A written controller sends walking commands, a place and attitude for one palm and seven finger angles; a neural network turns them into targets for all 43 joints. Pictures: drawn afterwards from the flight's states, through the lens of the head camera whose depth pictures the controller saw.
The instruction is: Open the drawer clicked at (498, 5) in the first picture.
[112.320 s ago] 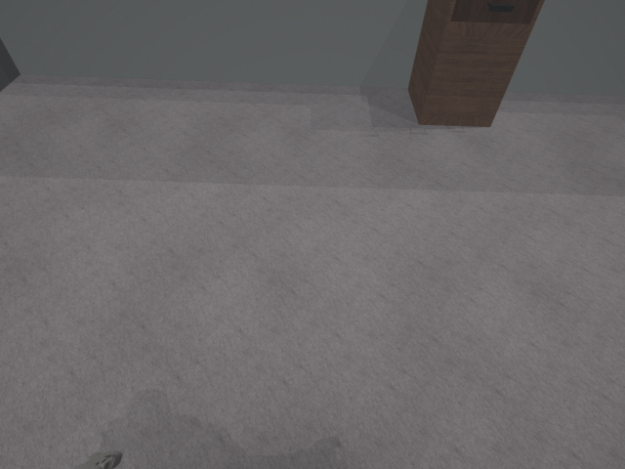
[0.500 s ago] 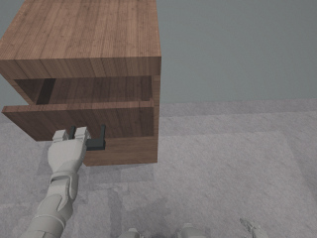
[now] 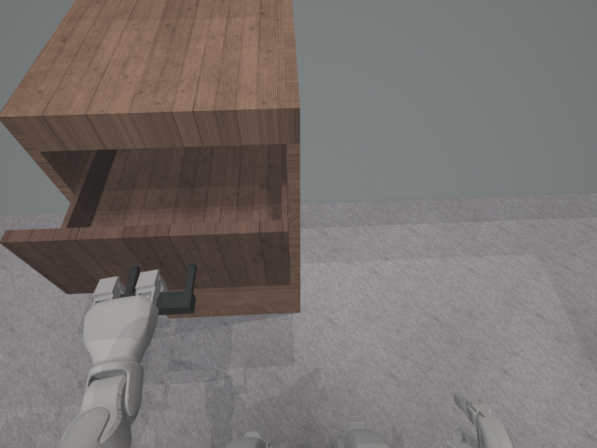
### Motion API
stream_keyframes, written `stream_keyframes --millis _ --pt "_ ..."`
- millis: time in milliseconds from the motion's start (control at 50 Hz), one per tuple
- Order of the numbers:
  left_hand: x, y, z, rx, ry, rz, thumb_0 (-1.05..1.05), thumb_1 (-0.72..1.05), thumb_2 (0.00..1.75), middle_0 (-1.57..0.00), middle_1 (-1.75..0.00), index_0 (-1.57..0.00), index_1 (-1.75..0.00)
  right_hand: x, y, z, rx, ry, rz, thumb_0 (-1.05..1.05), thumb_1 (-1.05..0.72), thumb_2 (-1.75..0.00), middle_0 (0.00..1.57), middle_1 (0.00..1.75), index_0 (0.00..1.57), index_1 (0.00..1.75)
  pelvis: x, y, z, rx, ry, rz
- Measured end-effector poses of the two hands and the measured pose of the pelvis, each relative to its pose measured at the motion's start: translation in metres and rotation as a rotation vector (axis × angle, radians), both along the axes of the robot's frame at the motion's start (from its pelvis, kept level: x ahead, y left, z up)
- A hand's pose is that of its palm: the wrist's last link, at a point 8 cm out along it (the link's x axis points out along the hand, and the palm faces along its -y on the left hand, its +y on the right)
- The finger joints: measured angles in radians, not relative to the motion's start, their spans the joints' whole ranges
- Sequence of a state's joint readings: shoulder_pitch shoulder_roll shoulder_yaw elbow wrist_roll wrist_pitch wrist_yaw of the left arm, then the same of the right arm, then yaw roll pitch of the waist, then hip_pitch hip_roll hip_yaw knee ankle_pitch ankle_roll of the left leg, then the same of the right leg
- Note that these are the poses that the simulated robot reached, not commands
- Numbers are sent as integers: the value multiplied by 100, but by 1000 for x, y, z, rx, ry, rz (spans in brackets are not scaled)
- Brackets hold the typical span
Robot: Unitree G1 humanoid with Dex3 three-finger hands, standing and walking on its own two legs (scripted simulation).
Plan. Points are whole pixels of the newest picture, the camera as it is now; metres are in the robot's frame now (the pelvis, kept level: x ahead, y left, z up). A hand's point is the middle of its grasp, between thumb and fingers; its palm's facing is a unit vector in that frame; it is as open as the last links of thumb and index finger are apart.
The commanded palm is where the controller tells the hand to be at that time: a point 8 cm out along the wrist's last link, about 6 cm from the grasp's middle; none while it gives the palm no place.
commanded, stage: pull the drawer open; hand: left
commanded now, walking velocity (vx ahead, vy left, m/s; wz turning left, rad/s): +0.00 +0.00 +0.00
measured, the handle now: (160, 288) +0.34 +0.23 -0.04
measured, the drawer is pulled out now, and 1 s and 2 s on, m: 0.17 0.28 0.30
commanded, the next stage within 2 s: open the thumb to release the handle in 1.28 s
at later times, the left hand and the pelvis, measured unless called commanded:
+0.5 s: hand (131, 376) +0.22 +0.24 -0.05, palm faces -0.04 -0.05 -1.00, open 5.9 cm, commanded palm +0.18 +0.23 +0.00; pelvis +0.01 +0.00 -0.01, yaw +0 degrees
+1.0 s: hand (119, 429) +0.16 +0.24 -0.05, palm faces -0.07 -0.08 -0.99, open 6.1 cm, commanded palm +0.12 +0.23 +0.00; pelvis +0.00 +0.00 -0.02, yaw +0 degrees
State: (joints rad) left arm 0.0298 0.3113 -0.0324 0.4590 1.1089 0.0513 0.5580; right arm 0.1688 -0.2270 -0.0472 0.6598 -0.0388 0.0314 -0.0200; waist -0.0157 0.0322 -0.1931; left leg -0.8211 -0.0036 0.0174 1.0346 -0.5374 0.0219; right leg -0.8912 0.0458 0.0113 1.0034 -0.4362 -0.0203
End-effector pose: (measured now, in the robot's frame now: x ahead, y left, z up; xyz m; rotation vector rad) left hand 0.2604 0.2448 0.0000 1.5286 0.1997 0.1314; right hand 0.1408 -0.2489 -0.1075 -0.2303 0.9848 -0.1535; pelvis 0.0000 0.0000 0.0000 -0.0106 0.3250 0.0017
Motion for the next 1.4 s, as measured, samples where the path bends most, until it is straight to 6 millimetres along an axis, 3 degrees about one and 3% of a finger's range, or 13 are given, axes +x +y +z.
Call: stream_keyframes --millis 420,800,1160,1400 --pt "-49 -5 0 -5 1 18 1 71 75 -33 -131 -35 -135 37 8 3 21 -87 68 1 -90 -90 20 30 20 30 5 -4 -5 8 -10 0" --pt "-90 -6 1 -34 17 15 1 71 74 -31 -131 -34 -131 57 17 4 37 -129 122 1 -90 -90 20 30 20 30 9 -4 -12 10 -5 -8" --pt "-133 -9 2 -43 32 10 1 71 75 -29 -130 -33 -130 57 28 -7 59 -160 180 1 -90 -90 20 30 20 30 -4 -5 -25 16 -2 -4" --pt "-134 -9 1 -33 16 3 1 70 76 -30 -129 -33 -129 45 20 -13 46 -155 167 1 -90 -90 20 30 20 30 -11 -8 -30 20 -4 0"
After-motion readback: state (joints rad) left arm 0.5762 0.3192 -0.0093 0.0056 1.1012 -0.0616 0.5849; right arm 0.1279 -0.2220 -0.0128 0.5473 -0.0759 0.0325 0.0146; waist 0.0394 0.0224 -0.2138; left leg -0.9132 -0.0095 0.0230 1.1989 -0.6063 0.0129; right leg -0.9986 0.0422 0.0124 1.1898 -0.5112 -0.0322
